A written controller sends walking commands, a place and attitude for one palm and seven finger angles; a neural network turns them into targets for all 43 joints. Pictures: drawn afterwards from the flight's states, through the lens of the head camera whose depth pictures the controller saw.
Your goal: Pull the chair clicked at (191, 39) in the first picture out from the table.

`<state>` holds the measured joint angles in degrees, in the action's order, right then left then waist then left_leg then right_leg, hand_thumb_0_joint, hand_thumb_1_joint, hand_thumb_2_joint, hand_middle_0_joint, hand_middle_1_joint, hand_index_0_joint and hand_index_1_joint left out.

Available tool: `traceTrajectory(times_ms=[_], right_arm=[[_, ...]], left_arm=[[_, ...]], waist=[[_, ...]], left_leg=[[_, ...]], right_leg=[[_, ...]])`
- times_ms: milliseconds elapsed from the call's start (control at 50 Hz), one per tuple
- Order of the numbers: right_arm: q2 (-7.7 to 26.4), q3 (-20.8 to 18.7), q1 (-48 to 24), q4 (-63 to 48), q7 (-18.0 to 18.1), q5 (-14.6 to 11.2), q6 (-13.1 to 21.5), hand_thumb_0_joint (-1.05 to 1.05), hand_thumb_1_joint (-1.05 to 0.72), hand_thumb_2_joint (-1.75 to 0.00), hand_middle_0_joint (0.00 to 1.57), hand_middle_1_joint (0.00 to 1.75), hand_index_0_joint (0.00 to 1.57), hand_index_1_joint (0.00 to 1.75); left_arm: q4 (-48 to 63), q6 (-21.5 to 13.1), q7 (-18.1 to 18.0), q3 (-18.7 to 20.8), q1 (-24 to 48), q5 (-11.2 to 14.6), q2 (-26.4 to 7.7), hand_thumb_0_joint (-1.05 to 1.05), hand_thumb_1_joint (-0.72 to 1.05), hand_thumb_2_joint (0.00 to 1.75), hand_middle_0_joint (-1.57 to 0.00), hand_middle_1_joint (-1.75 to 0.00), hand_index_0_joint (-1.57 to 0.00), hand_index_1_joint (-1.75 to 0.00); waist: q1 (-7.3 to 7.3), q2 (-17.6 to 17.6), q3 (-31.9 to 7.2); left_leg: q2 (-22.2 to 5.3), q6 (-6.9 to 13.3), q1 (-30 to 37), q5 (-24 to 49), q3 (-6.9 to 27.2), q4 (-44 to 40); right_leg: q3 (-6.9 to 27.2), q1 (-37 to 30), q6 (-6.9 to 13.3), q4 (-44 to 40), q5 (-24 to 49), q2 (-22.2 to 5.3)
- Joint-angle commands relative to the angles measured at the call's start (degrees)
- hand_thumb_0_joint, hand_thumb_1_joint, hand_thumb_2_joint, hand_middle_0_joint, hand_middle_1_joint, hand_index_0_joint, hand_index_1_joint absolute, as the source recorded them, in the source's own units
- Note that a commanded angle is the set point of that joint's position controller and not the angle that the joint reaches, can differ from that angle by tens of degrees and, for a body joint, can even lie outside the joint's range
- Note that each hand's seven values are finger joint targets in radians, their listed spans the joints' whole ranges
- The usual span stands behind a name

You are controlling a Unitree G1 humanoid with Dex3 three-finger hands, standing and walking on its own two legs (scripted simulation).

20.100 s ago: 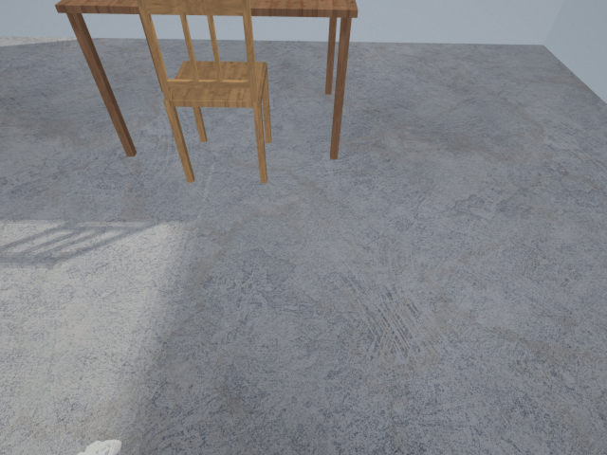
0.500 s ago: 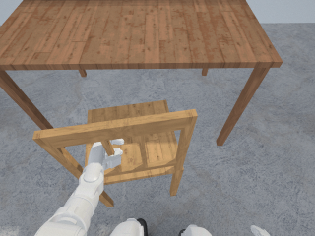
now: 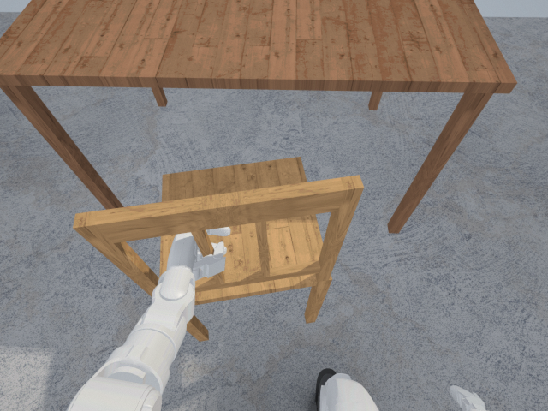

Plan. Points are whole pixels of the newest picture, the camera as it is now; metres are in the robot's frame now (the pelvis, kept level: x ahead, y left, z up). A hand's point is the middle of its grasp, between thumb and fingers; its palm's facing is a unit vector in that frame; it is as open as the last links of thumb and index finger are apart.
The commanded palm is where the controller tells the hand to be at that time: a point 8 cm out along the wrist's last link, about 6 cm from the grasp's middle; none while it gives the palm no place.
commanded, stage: step backward, pulling the chair out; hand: left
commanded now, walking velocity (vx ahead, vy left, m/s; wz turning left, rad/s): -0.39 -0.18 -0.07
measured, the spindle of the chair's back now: (210, 257) +0.37 +0.12 -0.10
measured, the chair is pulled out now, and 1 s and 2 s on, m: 0.20 0.37 0.63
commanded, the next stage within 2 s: stop walking, hand still on the chair in 1.42 s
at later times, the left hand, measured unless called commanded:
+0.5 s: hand (207, 292) +0.29 +0.11 -0.06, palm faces -0.11 -0.98 -0.17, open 5.0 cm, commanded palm +0.27 +0.17 -0.06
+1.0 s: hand (191, 374) +0.18 +0.12 -0.06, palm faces -0.08 -0.98 -0.16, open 5.0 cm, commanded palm +0.17 +0.18 -0.06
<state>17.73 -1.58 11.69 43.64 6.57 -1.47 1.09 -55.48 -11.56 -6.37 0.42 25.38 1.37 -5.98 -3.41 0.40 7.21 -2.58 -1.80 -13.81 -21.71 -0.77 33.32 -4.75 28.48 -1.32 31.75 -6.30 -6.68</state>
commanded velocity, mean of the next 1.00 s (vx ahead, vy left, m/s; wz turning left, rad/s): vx -0.38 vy -0.08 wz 0.00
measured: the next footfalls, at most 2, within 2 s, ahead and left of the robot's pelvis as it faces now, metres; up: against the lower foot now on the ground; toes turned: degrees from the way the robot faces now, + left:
right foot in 0.18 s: +0.05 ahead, -0.13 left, +0.00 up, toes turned -6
right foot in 0.54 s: -0.02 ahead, -0.11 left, +0.00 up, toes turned -7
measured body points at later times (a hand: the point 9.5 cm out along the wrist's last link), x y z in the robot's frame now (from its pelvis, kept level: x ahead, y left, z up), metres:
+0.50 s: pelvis -0.06 +0.02 +0.00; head +0.04 +0.01 +0.44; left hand +0.29 +0.17 -0.05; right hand +0.02 -0.24 -0.13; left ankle -0.03 +0.16 -0.72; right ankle -0.04 -0.11 -0.72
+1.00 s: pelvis -0.17 +0.02 +0.01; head -0.08 +0.02 +0.45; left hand +0.18 +0.18 -0.05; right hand -0.08 -0.24 -0.12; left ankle -0.14 +0.16 -0.72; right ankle -0.18 -0.11 -0.72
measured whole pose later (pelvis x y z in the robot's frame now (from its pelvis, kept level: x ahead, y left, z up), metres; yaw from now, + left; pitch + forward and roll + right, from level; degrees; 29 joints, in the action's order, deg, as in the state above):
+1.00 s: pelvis -0.17 +0.02 +0.01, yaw -4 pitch +2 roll -1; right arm 11.5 -1.5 11.0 39.0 4.2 0.2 -1.6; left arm -50.1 -11.7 -4.9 -0.3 21.9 1.8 -9.6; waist -1.4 0.4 10.3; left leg -4.7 -2.0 -19.9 -14.3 -0.7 32.3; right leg -1.4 18.1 0.2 33.0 -16.4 -0.4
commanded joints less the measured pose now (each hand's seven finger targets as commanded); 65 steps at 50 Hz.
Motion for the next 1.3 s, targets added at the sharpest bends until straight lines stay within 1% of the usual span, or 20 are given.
traceTrajectory(times_ms=[0,40,80,140,200,220,260,340,420,500,580,640,760,840,960,1020,1040,1080,1140,1280], right_arm=[[5.4,-3.0,3.7,-7.4,1.0,-0.1,-0.6,0.0,-0.9,-0.9,0.2,0.3,0.2,0.3],[3.4,-1.9,0.5,-9.5,-0.1,1.6,-1.4,0.0,-0.9,-0.9,0.2,0.3,0.2,0.3],[3.3,-2.8,1.7,-9.3,-1.3,1.5,-1.2,0.0,-0.9,-0.9,0.2,0.3,0.2,0.3],[2.9,-3.2,4.4,-7.6,-2.9,1.0,-0.8,0.0,-0.9,-0.9,0.2,0.3,0.2,0.3],[2.7,-2.8,5.3,-6.6,-2.0,1.0,-1.0,0.0,-0.9,-0.9,0.2,0.3,0.2,0.3],[2.6,-3.0,3.9,-6.7,-1.3,0.7,-1.0,0.0,-0.9,-0.9,0.2,0.3,0.2,0.3],[2.1,-2.0,1.8,-6.8,-0.6,0.9,-1.0,0.0,-0.9,-0.9,0.2,0.3,0.2,0.3],[4.2,-2.4,-0.1,-8.9,0.7,1.3,-2.5,0.0,-0.9,-0.9,0.2,0.3,0.2,0.3],[2.3,-1.6,-2.6,-11.0,-1.1,2.1,-2.9,0.0,-0.9,-0.9,0.2,0.3,0.2,0.3],[2.4,-2.5,1.7,-8.9,-2.4,1.8,-1.0,0.0,-0.9,-0.9,0.2,0.3,0.2,0.3],[2.5,-3.7,2.6,-8.4,-0.9,0.5,-1.3,0.0,-0.9,-0.9,0.2,0.3,0.2,0.3],[1.6,-1.9,-2.4,-8.7,-0.4,0.9,-0.9,0.0,-0.9,-0.9,0.2,0.3,0.2,0.3],[3.2,-1.7,0.9,-7.9,0.7,0.4,-1.5,0.0,-0.9,-0.9,0.2,0.3,0.2,0.3],[2.8,-1.7,-1.6,-10.7,-0.1,1.7,-2.7,0.0,-0.9,-0.9,0.2,0.3,0.2,0.3],[3.2,-3.0,3.1,-7.3,-2.5,1.8,-0.6,0.0,-0.9,-0.9,0.2,0.3,0.2,0.3],[3.3,-2.7,3.5,-6.7,-2.7,1.8,-1.0,0.0,-0.9,-0.9,0.2,0.3,0.2,0.3],[3.4,-3.5,3.9,-6.7,-2.3,1.1,-1.2,0.0,-0.9,-0.9,0.2,0.3,0.2,0.3],[2.7,-3.5,1.2,-8.1,-1.0,0.1,-1.3,0.0,-0.9,-0.9,0.2,0.3,0.2,0.3],[1.5,-1.4,-2.9,-8.1,-0.7,0.8,-0.8,0.0,-0.9,-0.9,0.2,0.3,0.2,0.3],[3.6,-1.2,1.8,-7.2,0.4,0.0,-0.7,0.0,-0.9,-0.9,0.2,0.3,0.2,0.3]], left_arm=[[13.3,-2.1,0.9,-1.8,13.5,-0.7,-7.6,0.0,0.9,0.9,-0.5,-1.45,-0.5,-1.45],[17.1,-3.0,1.7,-3.0,15.9,-1.4,-6.3,0.0,0.9,0.9,-0.5,-1.45,-0.5,-1.45],[18.0,-3.3,1.7,-0.9,12.5,-0.8,-6.8,0.0,0.9,0.9,-0.5,-1.45,-0.5,-1.45],[16.4,-4.5,1.5,-2.1,15.6,-2.1,-5.4,0.0,0.9,0.9,-0.5,-1.45,-0.5,-1.45],[11.7,-5.6,1.1,0.4,16.5,-3.0,-10.1,0.0,0.9,0.9,-0.5,-1.45,-0.5,-1.45],[9.5,-5.3,0.8,1.9,14.8,-2.5,-11.1,0.0,0.9,0.9,-0.5,-1.45,-0.5,-1.45],[9.0,-4.5,1.1,2.0,12.1,-2.6,-11.1,0.0,0.9,0.9,-0.5,-1.45,-0.5,-1.45],[16.1,-4.5,0.7,0.4,9.3,-1.1,-9.6,0.0,0.9,0.9,-0.5,-1.45,-0.5,-1.45],[21.3,-4.9,1.6,0.1,6.5,-1.5,-8.4,0.0,0.9,0.9,-0.5,-1.45,-0.5,-1.45],[22.0,-5.6,1.3,-0.9,9.3,-2.1,-7.9,0.0,0.9,0.9,-0.5,-1.45,-0.5,-1.45],[18.1,-6.6,0.1,2.9,9.6,-1.9,-14.7,0.0,0.9,0.9,-0.5,-1.45,-0.5,-1.45],[14.4,-4.9,-0.2,2.9,8.4,-2.3,-13.5,0.0,0.9,0.9,-0.5,-1.45,-0.5,-1.45],[13.5,-2.9,0.0,0.9,7.6,-0.8,-10.8,0.0,0.9,0.9,-0.5,-1.45,-0.5,-1.45],[18.3,-3.6,1.0,-1.6,11.8,-0.9,-8.2,0.0,0.9,0.9,-0.5,-1.45,-0.5,-1.45],[16.2,-5.2,1.1,-1.0,14.2,-2.2,-8.2,0.0,0.9,0.9,-0.5,-1.45,-0.5,-1.45],[14.0,-6.0,1.1,0.8,13.0,-3.2,-11.2,0.0,0.9,0.9,-0.5,-1.45,-0.5,-1.45],[13.2,-6.3,0.6,3.2,12.7,-2.5,-14.0,0.0,0.9,0.9,-0.5,-1.45,-0.5,-1.45],[11.3,-6.5,0.3,5.9,9.9,-1.8,-18.0,0.0,0.9,0.9,-0.5,-1.45,-0.5,-1.45],[9.9,-4.6,-0.1,5.8,7.4,-2.0,-15.8,0.0,0.9,0.9,-0.5,-1.45,-0.5,-1.45],[10.2,-1.7,0.2,2.5,5.9,-0.1,-12.3,0.0,0.9,0.9,-0.5,-1.45,-0.5,-1.45]], waist=[[1.67,0.1,-22.9],[0.84,16.6,-20.0],[1.63,12.5,-19.1],[0.23,6.9,-21.8],[-0.47,-3.1,-23.7],[0.55,-9.5,-25.2],[1.49,-9.4,-24.3],[0.73,-3.6,-25.8],[1.9,14.8,-19.6],[-0.03,8.7,-22.5],[-0.93,-7.4,-27.7],[2.31,-6.5,-23.8],[0.99,-9.5,-24.3],[1.39,15.4,-19.8],[-0.03,11.4,-21.3],[-0.18,10.5,-23.7],[-0.44,2.9,-27.2],[0.71,-7.8,-27.0],[3.12,-5.9,-23.9],[1.64,-10.1,-21.4]], left_leg=[[-11.0,4.0,5.3,28.6,3.4,-12.6],[-14.1,5.1,3.1,45.1,5.9,-10.4],[-17.4,7.5,10.6,58.9,7.6,-5.9],[-13.6,3.3,17.5,63.5,3.3,6.7],[-5.9,-1.6,-4.3,20.0,0.5,12.8],[-3.3,-2.0,-8.8,-1.8,1.6,13.4],[-3.0,-1.1,-10.2,-7.9,3.9,9.2],[-9.8,2.9,1.1,29.9,6.2,-6.8],[-17.4,8.8,-4.4,33.9,10.5,-10.9],[-15.1,6.8,9.6,49.3,8.2,-0.7],[-4.2,-0.5,-0.5,13.3,-1.9,8.1],[-0.6,-0.4,-9.5,-8.0,5.0,18.4],[-2.9,0.6,-0.4,7.9,1.6,-5.8],[-16.9,8.4,-2.0,34.7,11.9,-12.5],[-15.9,7.4,18.0,59.7,10.2,-1.5],[-12.7,4.8,13.6,53.4,5.9,1.5],[-10.0,2.5,10.0,44.9,2.5,2.9],[-2.4,-0.7,-4.2,2.5,-0.6,11.7],[0.2,-0.7,-10.4,-8.0,6.6,21.4],[-1.1,0.3,0.7,3.6,1.3,-6.4]], right_leg=[[4.9,-18.6,0.4,3.3,15.3,-0.3],[2.3,-13.5,1.1,15.1,0.3,1.3],[2.5,-7.3,2.1,15.1,-13.5,4.3],[1.1,-14.0,3.6,-4.3,4.6,4.7],[12.5,-31.8,9.1,-2.6,47.4,-6.4],[15.4,-33.6,11.0,-2.6,54.1,-11.1],[13.7,-30.2,9.6,-3.3,46.4,-12.8],[5.2,-21.7,1.5,1.4,24.2,-1.3],[2.4,-15.7,1.2,12.2,-15.4,4.8],[4.0,-14.8,1.6,-2.1,-1.3,4.8],[13.3,-26.5,4.6,-6.0,38.0,-6.7],[16.2,-23.0,8.2,-8.3,30.5,-13.3],[9.6,-24.1,4.0,-5.2,23.6,-6.6],[4.1,-16.0,0.6,10.5,-8.9,3.6],[4.9,-10.4,1.9,-4.2,-7.7,5.2],[5.7,-16.9,2.0,-7.8,11.4,3.5],[6.9,-23.2,2.0,-7.6,24.4,1.6],[15.4,-27.9,6.0,-6.9,41.0,-9.3],[16.0,-23.0,9.9,-7.8,27.7,-13.7],[11.3,-19.2,5.3,-8.4,9.7,-7.6]])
